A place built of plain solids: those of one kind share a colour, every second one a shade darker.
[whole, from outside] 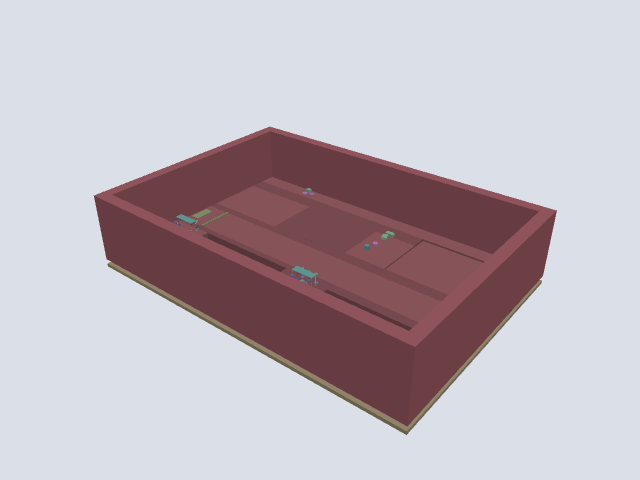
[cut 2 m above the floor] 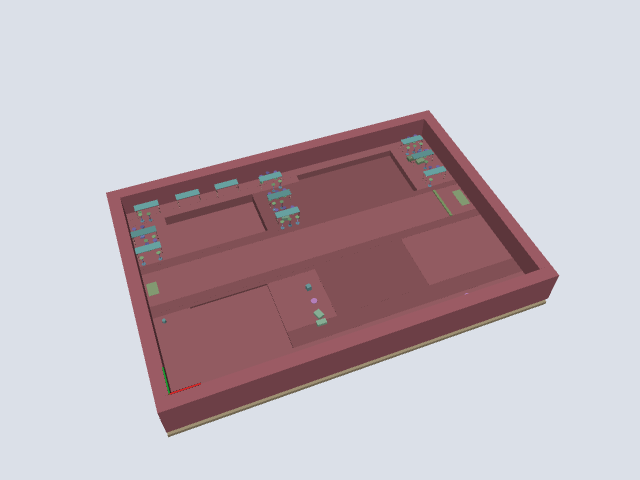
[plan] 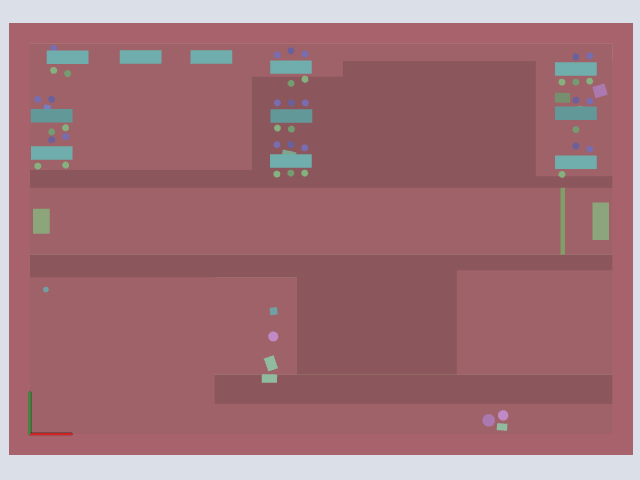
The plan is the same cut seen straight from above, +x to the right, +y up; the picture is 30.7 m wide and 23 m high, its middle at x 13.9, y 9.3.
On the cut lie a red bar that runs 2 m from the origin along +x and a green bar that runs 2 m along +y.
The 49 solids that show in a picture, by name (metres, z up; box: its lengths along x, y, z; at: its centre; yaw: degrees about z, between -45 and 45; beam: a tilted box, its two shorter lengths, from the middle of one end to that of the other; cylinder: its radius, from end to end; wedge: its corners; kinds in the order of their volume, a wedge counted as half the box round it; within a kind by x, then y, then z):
{
 "floor_1": {"box": [2.8, 6.06, 1.32], "at": [1.4, 4.48, -0.66]},
 "floor_2": {"box": [2.95, 4.47, 1.32], "at": [1.48, 14.88, -0.66]},
 "floor_3": {"box": [6.06, 6.06, 1.15], "at": [5.83, 4.48, -0.74]},
 "floor_4": {"box": [12.8, 0.34, 1.32], "at": [6.4, 7.68, -0.66]},
 "floor_5": {"box": [7.65, 4.47, 0.38], "at": [6.78, 14.88, -1.13]},
 "floor_6": {"box": [15.0, 0.3, 1.32], "at": [7.5, 12.5, -0.66]},
 "floor_7": {"box": [15.0, 0.76, 1.32], "at": [7.5, 17.5, -0.66]},
 "floor_8": {"box": [3.94, 4.66, 1.32], "at": [10.83, 5.18, -0.66]},
 "floor_9": {"box": [4.4, 4.47, 1.32], "at": [12.8, 14.88, -0.66]},
 "floor_10": {"box": [27.9, 1.45, 1.32], "at": [13.95, 0.72, -0.66]},
 "floor_11": {"box": [27.9, 0.75, 1.32], "at": [13.95, 8.22, -0.66]},
 "floor_12": {"box": [27.9, 3.2, 1.0], "at": [13.95, 10.2, -0.5]},
 "floor_13": {"box": [27.9, 0.55, 1.32], "at": [13.95, 12.07, -0.66]},
 "floor_14": {"box": [27.9, 0.82, 1.32], "at": [13.95, 18.29, -0.66]},
 "floor_15": {"box": [7.65, 5.0, 1.32], "at": [16.62, 5.35, -0.66]},
 "floor_16": {"box": [19.04, 1.4, 1.32], "at": [18.38, 2.15, -0.66]},
 "floor_17": {"box": [9.24, 5.53, 0.68], "at": [19.62, 15.12, -0.98]},
 "floor_18": {"box": [7.45, 5.0, 1.32], "at": [24.18, 5.35, -0.66]},
 "floor_19": {"box": [3.66, 5.53, 1.32], "at": [26.07, 15.12, -0.66]},
 "wall_1": {"box": [1.0, 18.7, 6.0], "at": [-0.5, 9.35, 2.0]},
 "wall_2": {"box": [29.9, 1.0, 6.0], "at": [13.95, -0.5, 2.0]},
 "wall_3": {"box": [29.9, 1.0, 6.0], "at": [13.95, 19.2, 2.0]},
 "wall_4": {"box": [1.0, 18.7, 6.0], "at": [28.4, 9.35, 2.0]},
 "floor_base_1": {"box": [29.9, 20.7, 0.3], "at": [13.95, 9.35, -1.57]},
 "top_1": {"box": [2.0, 0.65, 0.04], "at": [1.04, 15.26, 1.02]},
 "top_2": {"box": [2.0, 0.65, 0.04], "at": [1.05, 13.47, 1.02]},
 "top_3": {"box": [2.0, 0.65, 0.04], "at": [1.81, 18.06, 1.02]},
 "top_4": {"box": [2.0, 0.65, 0.04], "at": [5.31, 18.07, 1.02]},
 "top_5": {"box": [2.0, 0.65, 0.04], "at": [8.7, 18.06, 1.02]},
 "top_6": {"box": [2.0, 0.65, 0.04], "at": [12.5, 13.09, 1.02]},
 "top_7": {"box": [2.0, 0.65, 0.04], "at": [12.51, 17.58, 1.02]},
 "top_8": {"box": [2.0, 0.65, 0.04], "at": [12.53, 15.24, 1.02]},
 "top_9": {"box": [2.0, 0.65, 0.04], "at": [26.16, 13.03, 1.02]},
 "top_10": {"box": [2.0, 0.65, 0.04], "at": [26.16, 15.37, 1.02]},
 "top_11": {"box": [2.0, 0.65, 0.04], "at": [26.16, 17.49, 1.02]},
 "crate_1": {"box": [0.74, 0.41, 0.24], "at": [11.48, 2.66, 0.12], "yaw": -0.6},
 "crate_2": {"box": [0.49, 0.66, 0.24], "at": [11.55, 3.39, 0.12], "yaw": 19.3},
 "crate_3": {"box": [0.66, 0.44, 0.31], "at": [12.4, 13.35, 0.15], "yaw": -11.4},
 "crate_4": {"box": [0.5, 0.34, 0.28], "at": [22.62, 0.34, 0.14], "yaw": -3.6},
 "sack_1": {"box": [0.73, 0.47, 0.27], "at": [25.52, 16.12, 0.14], "yaw": -0.8},
 "sack_2": {"box": [0.78, 0.45, 0.25], "at": [26.11, 15.47, 0.12], "yaw": 6.9},
 "low_mat_1": {"box": [0.8, 1.2, 0.06], "at": [0.55, 10.2, -0.02]},
 "low_mat_2": {"box": [0.8, 1.8, 0.06], "at": [27.35, 10.2, -0.02]},
 "hose_coil_1": {"cylinder": 0.24, "from": [11.66, 4.68, -0.05], "to": [11.66, 4.68, 0.08]},
 "hose_coil_2": {"cylinder": 0.3, "from": [21.98, 0.66, -0.05], "to": [21.98, 0.66, 0.08]},
 "hose_coil_3": {"cylinder": 0.25, "from": [22.68, 0.89, -0.05], "to": [22.68, 0.89, 0.08]},
 "hose_coil_4": {"box": [0.61, 0.56, 0.13], "at": [27.32, 16.45, 0.01], "yaw": 16.2},
 "step_hump_1": {"box": [0.22, 3.2, 0.15], "at": [25.53, 10.2, 0.03]},
 "bucket_1": {"box": [0.36, 0.36, 0.4], "at": [11.68, 5.89, 0.2], "yaw": 6.5}
}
